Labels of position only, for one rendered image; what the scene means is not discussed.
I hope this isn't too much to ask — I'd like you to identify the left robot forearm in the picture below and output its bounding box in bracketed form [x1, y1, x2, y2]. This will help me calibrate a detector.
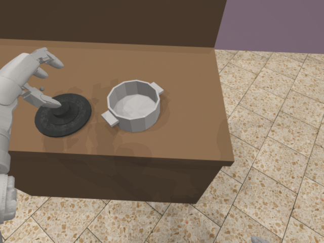
[0, 76, 22, 175]

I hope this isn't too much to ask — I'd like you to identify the left robot hand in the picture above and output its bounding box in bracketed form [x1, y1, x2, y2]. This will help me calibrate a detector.
[0, 47, 64, 108]

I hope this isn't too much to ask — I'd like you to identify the table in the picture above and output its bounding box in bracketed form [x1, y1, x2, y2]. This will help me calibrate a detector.
[0, 0, 235, 204]

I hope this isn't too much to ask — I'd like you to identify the lid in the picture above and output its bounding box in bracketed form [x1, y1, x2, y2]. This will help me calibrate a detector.
[34, 93, 92, 138]

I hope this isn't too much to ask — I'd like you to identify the robot left upper arm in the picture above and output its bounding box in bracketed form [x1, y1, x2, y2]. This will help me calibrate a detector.
[0, 174, 17, 243]

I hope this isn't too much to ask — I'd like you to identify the pot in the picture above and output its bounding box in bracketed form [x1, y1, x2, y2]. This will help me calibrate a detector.
[101, 80, 164, 132]

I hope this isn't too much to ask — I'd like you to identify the knob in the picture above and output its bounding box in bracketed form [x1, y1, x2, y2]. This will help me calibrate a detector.
[51, 102, 71, 118]

